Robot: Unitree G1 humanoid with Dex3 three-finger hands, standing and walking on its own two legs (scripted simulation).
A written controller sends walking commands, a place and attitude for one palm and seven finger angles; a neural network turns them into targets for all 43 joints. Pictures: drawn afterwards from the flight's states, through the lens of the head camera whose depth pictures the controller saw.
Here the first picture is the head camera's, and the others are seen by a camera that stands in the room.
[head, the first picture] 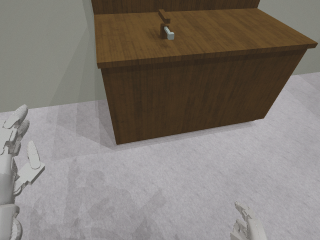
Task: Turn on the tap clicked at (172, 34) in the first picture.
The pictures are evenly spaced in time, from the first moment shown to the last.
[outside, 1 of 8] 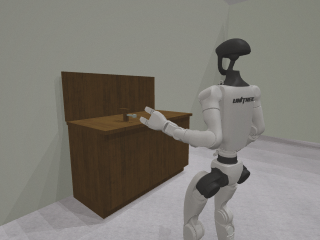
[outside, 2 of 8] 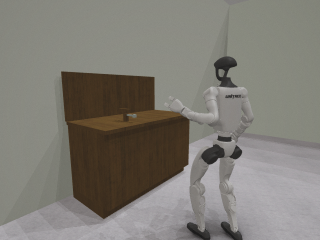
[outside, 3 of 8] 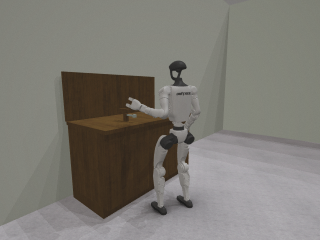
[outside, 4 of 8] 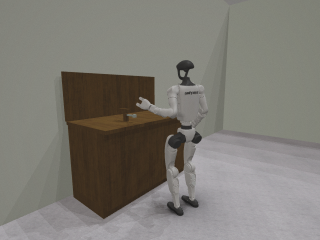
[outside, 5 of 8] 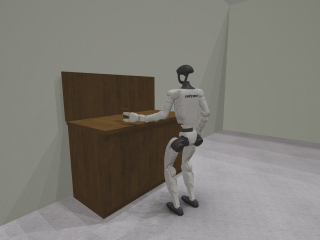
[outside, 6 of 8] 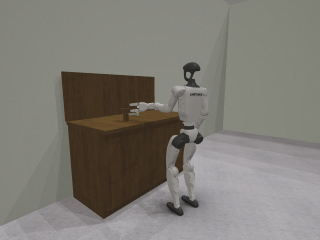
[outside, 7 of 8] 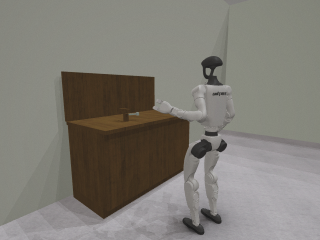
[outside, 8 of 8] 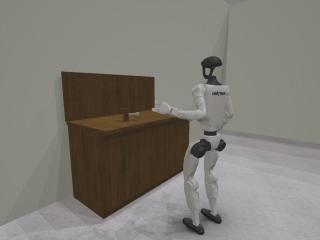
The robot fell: no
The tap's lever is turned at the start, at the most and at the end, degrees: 0 70 70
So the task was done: yes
